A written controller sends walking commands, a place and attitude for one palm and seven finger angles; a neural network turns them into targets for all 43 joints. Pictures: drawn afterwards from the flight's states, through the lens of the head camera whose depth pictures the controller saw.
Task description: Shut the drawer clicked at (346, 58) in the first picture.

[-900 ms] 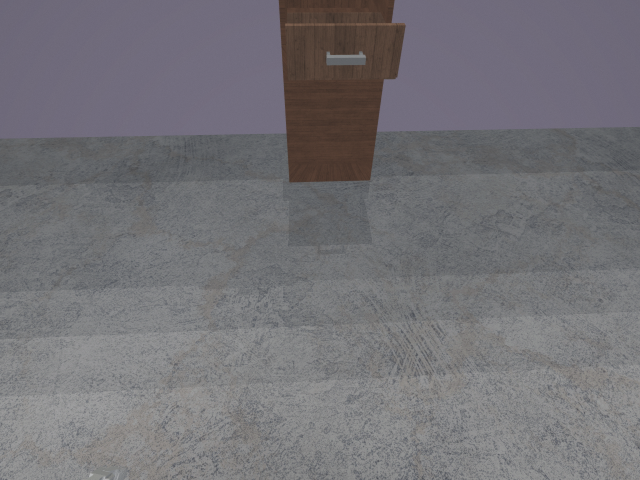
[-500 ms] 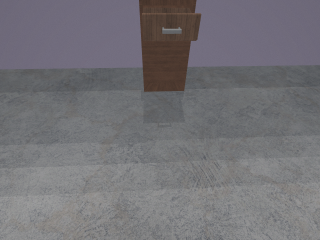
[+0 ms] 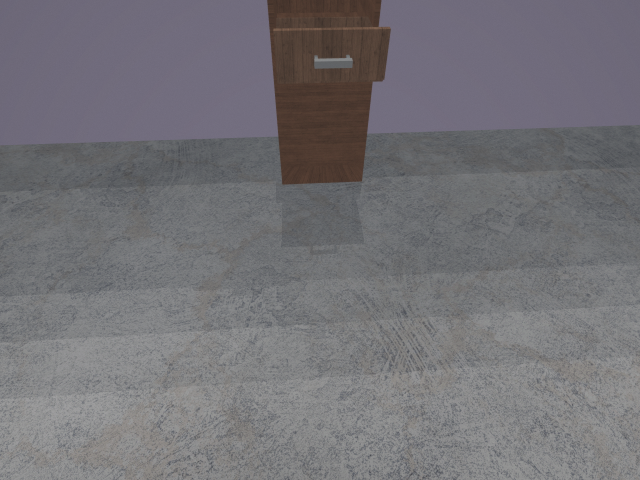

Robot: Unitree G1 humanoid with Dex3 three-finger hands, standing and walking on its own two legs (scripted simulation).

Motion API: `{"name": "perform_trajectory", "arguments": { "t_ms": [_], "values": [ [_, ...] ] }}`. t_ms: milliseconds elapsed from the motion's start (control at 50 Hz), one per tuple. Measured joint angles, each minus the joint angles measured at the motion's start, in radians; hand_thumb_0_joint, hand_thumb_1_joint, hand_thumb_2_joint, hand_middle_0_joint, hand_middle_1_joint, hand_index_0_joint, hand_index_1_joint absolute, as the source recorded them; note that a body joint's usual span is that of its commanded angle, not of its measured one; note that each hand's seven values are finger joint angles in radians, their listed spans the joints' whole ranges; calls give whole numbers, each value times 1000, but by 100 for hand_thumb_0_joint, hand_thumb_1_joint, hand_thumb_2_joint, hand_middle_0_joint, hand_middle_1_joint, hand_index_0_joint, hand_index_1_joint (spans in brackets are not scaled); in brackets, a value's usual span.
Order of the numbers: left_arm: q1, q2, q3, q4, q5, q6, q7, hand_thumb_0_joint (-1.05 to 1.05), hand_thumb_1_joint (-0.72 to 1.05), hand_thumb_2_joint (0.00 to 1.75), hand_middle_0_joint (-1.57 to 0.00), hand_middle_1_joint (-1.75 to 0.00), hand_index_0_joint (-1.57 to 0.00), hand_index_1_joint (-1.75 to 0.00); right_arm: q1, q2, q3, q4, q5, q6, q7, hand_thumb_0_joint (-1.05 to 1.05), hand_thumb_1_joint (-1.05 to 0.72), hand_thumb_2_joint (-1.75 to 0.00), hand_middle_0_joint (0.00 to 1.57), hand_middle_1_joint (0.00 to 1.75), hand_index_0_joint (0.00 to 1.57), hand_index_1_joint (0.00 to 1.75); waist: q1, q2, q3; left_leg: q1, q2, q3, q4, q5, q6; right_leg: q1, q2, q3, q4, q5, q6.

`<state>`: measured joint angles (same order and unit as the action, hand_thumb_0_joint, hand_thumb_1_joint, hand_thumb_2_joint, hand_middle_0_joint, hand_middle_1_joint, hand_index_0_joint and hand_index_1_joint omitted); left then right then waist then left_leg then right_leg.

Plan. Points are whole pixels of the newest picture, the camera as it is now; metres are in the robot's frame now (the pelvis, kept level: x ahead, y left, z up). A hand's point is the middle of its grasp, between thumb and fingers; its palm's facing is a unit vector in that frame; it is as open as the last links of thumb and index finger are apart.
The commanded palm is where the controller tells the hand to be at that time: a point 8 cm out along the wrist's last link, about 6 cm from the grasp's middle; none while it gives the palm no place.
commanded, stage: look at it before walking up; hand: left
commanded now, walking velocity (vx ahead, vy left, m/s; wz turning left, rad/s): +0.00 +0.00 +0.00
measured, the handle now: (332, 60) +1.29 +0.03 -0.02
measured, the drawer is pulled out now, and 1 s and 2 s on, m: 0.30 0.30 0.30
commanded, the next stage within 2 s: walk to a spot facing it in 0.54 s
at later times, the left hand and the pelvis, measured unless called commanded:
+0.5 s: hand out of the picture +0.07 +0.25 -0.16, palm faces -0.02 -0.94 -0.33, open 7.4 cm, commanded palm none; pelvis +0.00 +0.00 +0.00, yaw +0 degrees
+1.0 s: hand out of the picture +0.07 +0.17 -0.18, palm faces -0.09 -0.97 -0.23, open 7.4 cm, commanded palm none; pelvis +0.06 -0.03 -0.02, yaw -8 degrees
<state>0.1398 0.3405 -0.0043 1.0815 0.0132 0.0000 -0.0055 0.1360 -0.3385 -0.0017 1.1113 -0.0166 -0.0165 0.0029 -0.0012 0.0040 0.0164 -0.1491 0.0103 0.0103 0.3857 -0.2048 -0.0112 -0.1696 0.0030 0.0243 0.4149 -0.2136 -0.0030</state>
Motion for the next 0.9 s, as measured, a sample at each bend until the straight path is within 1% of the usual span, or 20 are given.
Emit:
{"name": "perform_trajectory", "arguments": {
  "t_ms": [340,700,760,820,840,880,900],
  "values": [
    [3,-5,0,2,1,-4,0,0,90,90,-20,-30,-21,-30,-8,5,0,3,2,0,0,0,-90,-90,21,30,20,30,1,-5,6,5,5,-1,-10,2,-3,8,5,-1,-17,6,-3],
    [14,-2,2,8,0,0,5,0,90,90,-20,-30,-20,-30,-21,7,2,3,0,1,-4,0,-90,-90,21,30,20,30,9,-9,1,19,4,7,-19,-1,0,20,3,7,-29,7,3],
    [45,-18,7,-1,5,16,4,0,90,90,-20,-30,-20,-30,-3,26,-1,-9,-7,8,-4,0,-90,-90,20,30,20,30,18,-9,-15,9,10,28,19,-33,1,-3,10,27,18,-25,0],
    [99,-41,17,-17,10,29,-11,0,90,90,-20,-30,-20,-30,35,54,-8,-30,-11,11,0,0,-90,-90,20,30,20,30,23,-11,-29,0,18,56,60,-77,5,-44,18,47,110,-127,-15],
    [118,-51,22,-22,11,31,-15,0,90,90,-20,-30,-20,-30,49,64,-12,-38,-11,8,2,0,-90,-90,20,30,20,30,25,-12,-29,1,22,69,70,-88,4,-67,16,37,164,-155,-18],
    [152,-73,31,-27,13,35,-24,0,91,90,-20,-30,-20,-30,76,83,-21,-48,-12,0,2,0,-90,-90,21,30,20,30,27,-10,-22,16,33,98,78,-109,0,-114,3,-5,271,-203,-17],
    [166,-86,34,-29,13,35,-28,0,91,90,-20,-30,-20,-30,90,89,-24,-50,-12,-4,2,0,-90,-90,21,30,20,30,27,-6,-16,25,40,111,80,-119,-6,-128,-5,-28,293,-217,-16]
  ]
}}
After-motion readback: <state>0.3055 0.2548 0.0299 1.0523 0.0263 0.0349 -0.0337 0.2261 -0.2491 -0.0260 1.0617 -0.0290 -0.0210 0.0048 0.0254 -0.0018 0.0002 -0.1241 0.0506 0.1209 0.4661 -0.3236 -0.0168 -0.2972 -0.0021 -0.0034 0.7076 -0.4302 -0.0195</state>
